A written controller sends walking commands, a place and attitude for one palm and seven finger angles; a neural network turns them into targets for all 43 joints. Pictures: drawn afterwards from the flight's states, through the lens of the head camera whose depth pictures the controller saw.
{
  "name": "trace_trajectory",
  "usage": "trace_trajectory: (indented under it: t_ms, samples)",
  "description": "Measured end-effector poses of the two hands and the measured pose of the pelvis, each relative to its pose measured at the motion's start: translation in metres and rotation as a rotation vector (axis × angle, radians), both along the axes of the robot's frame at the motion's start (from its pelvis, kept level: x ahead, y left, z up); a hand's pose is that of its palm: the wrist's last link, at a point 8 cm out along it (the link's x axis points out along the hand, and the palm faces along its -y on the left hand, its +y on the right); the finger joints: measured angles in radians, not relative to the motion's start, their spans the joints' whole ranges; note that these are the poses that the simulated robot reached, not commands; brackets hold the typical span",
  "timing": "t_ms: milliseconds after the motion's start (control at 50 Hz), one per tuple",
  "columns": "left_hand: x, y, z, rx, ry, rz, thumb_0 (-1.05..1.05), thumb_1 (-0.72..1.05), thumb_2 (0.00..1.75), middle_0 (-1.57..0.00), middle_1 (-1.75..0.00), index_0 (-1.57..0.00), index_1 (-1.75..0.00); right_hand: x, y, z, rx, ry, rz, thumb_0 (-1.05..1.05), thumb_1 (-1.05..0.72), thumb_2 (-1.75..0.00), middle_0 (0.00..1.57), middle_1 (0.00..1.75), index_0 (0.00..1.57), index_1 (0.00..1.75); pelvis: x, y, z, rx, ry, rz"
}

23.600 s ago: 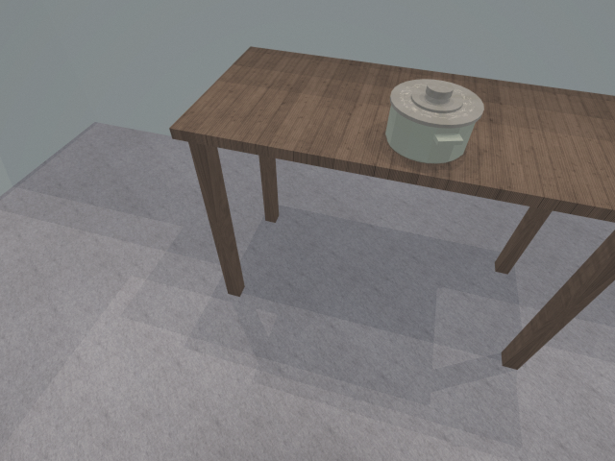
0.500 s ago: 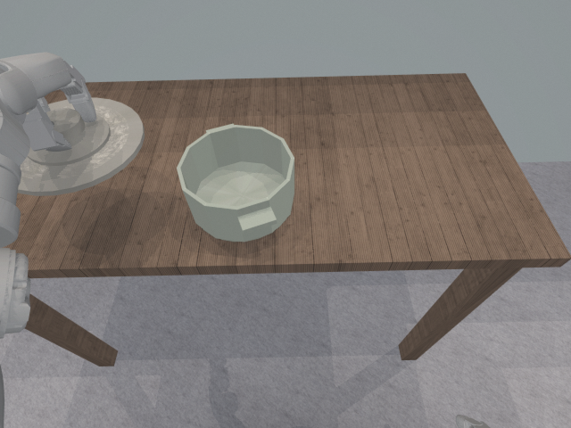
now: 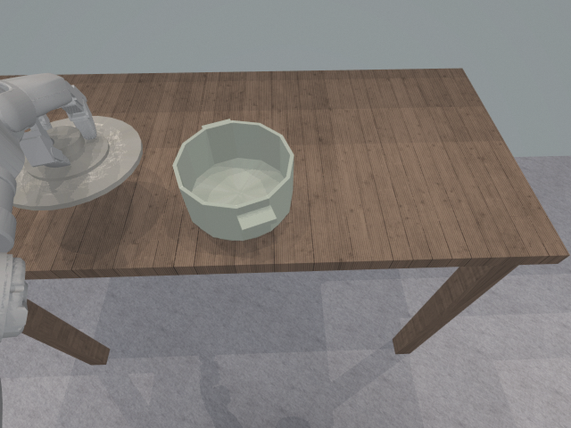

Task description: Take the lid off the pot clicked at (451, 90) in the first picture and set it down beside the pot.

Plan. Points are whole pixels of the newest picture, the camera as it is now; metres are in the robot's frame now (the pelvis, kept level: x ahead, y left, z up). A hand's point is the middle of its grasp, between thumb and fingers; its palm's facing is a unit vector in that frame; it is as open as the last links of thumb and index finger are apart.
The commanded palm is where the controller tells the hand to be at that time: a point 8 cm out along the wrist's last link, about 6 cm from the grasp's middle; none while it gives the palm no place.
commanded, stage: lower the lid onto the table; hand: left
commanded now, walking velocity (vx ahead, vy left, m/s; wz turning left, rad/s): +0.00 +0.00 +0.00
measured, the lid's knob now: (61, 141) +0.48 +0.30 +0.13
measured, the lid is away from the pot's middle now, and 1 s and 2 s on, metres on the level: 0.23 0.23 0.25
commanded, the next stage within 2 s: open the fingers wide in 1.94 s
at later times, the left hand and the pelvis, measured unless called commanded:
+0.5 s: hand (57, 155) +0.46 +0.30 +0.13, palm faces -0.44 -0.10 -0.89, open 8.2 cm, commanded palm +0.46 +0.30 +0.20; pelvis +0.01 +0.00 +0.00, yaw +0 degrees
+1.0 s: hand (68, 176) +0.44 +0.29 +0.10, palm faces -0.47 -0.11 -0.88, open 8.2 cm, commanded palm +0.47 +0.30 +0.17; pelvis +0.00 +0.00 +0.00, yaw +0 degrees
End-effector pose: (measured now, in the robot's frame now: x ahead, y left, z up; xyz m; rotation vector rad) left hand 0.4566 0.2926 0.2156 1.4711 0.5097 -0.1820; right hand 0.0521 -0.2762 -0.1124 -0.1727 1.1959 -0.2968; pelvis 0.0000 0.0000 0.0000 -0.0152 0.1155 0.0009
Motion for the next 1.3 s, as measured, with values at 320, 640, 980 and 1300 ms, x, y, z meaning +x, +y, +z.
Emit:
trace_trajectory:
  t_ms: [320, 640, 980, 1300]
  samples:
    - [0.011, -0.003, -0.018, 0.002, -0.007, -0.043, 0.01, 0.14, 0.88, -0.58, -0.88, -0.63, -0.89, 0.000, 0.007, 0.000, 0.006, 0.011, -0.016, 0.00, -0.90, -0.90, 0.20, 0.30, 0.20, 0.30, 0.007, 0.005, 0.000, -0.002, 0.021, -0.006]
    - [-0.003, 0.010, -0.040, -0.002, 0.034, -0.017, 0.01, 0.15, 0.88, -0.58, -0.88, -0.63, -0.88, 0.010, 0.003, -0.001, 0.003, 0.020, -0.002, 0.00, -0.90, -0.90, 0.20, 0.30, 0.20, 0.30, 0.007, 0.002, -0.001, -0.004, 0.028, 0.003]
    - [-0.007, 0.004, -0.056, -0.018, 0.042, -0.048, 0.01, 0.15, 0.88, -0.58, -0.88, -0.63, -0.88, -0.004, 0.000, -0.003, -0.018, 0.029, -0.018, 0.00, -0.90, -0.90, 0.20, 0.30, 0.20, 0.30, 0.001, 0.001, -0.004, -0.006, 0.032, -0.002]
    - [-0.004, 0.009, -0.076, -0.011, 0.080, -0.033, 0.01, 0.15, 0.88, -0.58, -0.88, -0.62, -0.88, -0.042, -0.001, -0.005, -0.037, 0.112, -0.080, 0.00, -0.90, -0.90, 0.20, 0.30, 0.20, 0.30, -0.003, 0.003, -0.007, -0.008, 0.055, -0.015]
